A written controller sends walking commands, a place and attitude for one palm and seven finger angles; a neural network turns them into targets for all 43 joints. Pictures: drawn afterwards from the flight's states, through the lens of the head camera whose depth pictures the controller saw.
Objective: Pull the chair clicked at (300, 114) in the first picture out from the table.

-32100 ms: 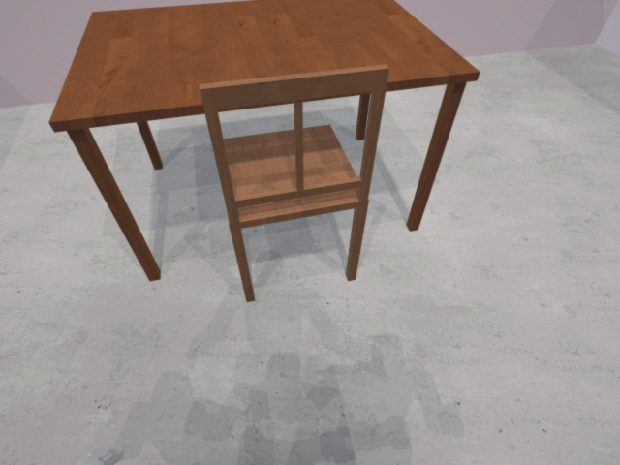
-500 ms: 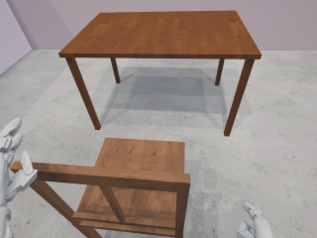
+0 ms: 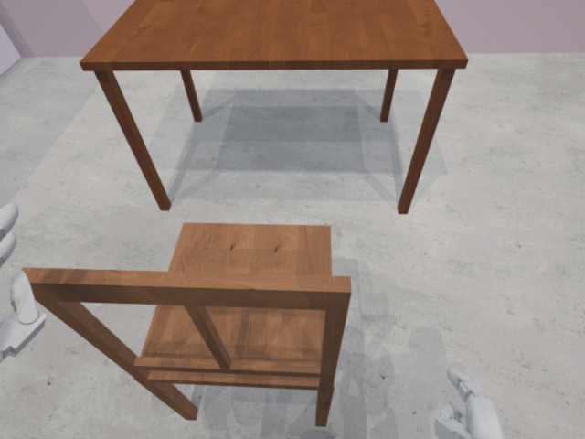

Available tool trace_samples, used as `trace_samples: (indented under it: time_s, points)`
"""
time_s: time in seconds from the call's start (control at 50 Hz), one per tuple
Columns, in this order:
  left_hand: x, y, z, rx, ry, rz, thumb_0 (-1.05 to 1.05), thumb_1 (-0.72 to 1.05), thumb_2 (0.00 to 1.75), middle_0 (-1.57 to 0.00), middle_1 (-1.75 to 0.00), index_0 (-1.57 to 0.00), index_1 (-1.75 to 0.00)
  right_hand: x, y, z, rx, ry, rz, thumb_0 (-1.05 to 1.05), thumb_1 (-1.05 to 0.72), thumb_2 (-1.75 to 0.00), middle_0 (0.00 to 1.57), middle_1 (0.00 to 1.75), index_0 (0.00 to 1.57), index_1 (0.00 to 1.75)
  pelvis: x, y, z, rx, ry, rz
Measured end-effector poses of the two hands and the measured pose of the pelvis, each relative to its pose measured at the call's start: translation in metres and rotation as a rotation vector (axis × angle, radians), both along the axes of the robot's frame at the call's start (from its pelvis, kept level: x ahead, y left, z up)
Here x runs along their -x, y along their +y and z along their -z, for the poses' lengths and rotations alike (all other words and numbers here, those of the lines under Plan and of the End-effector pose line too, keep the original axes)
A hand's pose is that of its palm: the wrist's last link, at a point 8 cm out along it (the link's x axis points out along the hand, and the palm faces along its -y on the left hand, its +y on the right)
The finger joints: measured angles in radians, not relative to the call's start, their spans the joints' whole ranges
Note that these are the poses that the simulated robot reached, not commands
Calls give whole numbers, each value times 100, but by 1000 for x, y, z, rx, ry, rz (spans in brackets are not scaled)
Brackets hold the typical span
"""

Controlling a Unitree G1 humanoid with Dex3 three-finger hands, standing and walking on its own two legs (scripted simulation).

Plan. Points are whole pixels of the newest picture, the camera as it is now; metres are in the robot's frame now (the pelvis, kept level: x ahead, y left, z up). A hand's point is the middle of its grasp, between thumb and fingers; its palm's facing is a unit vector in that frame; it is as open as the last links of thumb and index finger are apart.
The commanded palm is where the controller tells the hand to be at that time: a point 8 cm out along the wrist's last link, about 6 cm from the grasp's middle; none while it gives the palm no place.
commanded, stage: step back with the hand held close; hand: left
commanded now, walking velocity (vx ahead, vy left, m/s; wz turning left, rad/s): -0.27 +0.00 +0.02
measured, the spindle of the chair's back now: (211, 337) +0.29 +0.17 -0.11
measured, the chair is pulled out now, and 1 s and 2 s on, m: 0.68 0.68 0.68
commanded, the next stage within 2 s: stop stepping back and stand still in 0.90 s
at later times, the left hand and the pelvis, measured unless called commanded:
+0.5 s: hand out of the picture +0.13 +0.26 +0.16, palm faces +0.45 -0.74 -0.50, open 7.4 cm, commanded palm +0.07 +0.30 +0.18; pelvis -0.06 +0.00 -0.01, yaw +2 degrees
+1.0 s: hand out of the picture +0.08 +0.24 +0.18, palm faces +0.36 -0.78 -0.51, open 7.4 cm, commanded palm +0.03 +0.29 +0.18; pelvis -0.12 +0.00 +0.00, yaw -1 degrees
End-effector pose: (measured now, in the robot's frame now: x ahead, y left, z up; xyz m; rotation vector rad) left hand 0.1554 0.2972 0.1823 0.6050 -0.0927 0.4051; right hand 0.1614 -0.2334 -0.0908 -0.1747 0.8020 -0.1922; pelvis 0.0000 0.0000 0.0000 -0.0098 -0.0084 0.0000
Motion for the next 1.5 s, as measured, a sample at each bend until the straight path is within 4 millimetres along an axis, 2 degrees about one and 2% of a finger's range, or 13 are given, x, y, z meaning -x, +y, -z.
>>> trace_samples:
  time_s: [0.2,0.34,0.5,0.62,0.74,0.84,0.92,0.98,1.08,1.18,1.32,1.4,1.5]
  points:
    - [31,3,8,43,-79,-5,1,89,90,-22,-31,-22,-30,31,-4,-3,57,-33,-15,1,-91,-90,21,30,20,30,28,5,8,25,-4,-8]
    - [45,15,0,-27,-128,-5,1,89,90,-22,-31,-22,-30,46,2,-9,61,-77,-22,2,-91,-90,21,30,20,30,42,4,11,26,1,-38]
    - [68,-1,-1,-23,-127,17,1,89,90,-22,-31,-21,-30,55,4,1,42,-49,-93,1,-91,-90,21,30,20,30,59,-3,13,34,13,-33]
    - [74,5,0,-17,-172,48,1,88,90,-22,-31,-22,-30,64,1,4,80,-27,-67,2,-91,-90,21,30,20,30,68,7,18,39,-5,-30]
    - [77,22,-5,-51,-204,56,1,88,90,-22,-31,-22,-30,75,10,-8,80,-86,-43,2,-91,-90,21,30,20,30,81,12,16,58,-1,-25]
    - [90,9,-10,-46,-198,96,1,89,90,-22,-31,-21,-30,88,17,-11,46,-103,-86,1,-91,-90,21,30,20,30,96,4,12,48,38,0]
    - [103,-10,-12,-56,-171,144,1,89,90,-22,-31,-21,-30,103,12,0,21,-77,-104,1,-91,-90,21,30,20,30,114,-3,12,70,37,3]
    - [113,-17,-15,-54,-155,157,1,89,90,-22,-31,-22,-30,121,4,2,12,-18,-73,1,-91,-90,21,30,20,30,118,-5,6,30,34,16]
    - [113,-6,-6,-36,-130,114,1,88,90,-22,-31,-22,-30,140,-6,-4,40,-5,-10,2,-91,-90,21,30,20,30,122,0,4,-8,44,20]
    - [117,-3,10,4,-88,109,1,89,90,-22,-31,-22,-30,154,-11,-12,45,-54,16,2,-91,-90,21,30,20,30,142,-1,7,-26,18,22]
    - [161,-22,-9,-36,-93,153,1,89,90,-22,-31,-22,-30,183,-15,-19,30,-70,-1,1,-91,-90,21,30,20,30,164,-12,2,28,3,-3]
    - [182,-13,-9,-27,-116,70,1,88,90,-22,-31,-22,-30,197,-21,-13,46,-47,-6,1,-91,-90,21,30,20,30,171,-14,2,31,-6,-3]
    - [189,-2,6,62,-138,-24,1,89,90,-22,-31,-22,-30,210,-24,-8,59,-35,-10,2,-91,-90,21,30,20,30,177,-13,2,31,-31,-9]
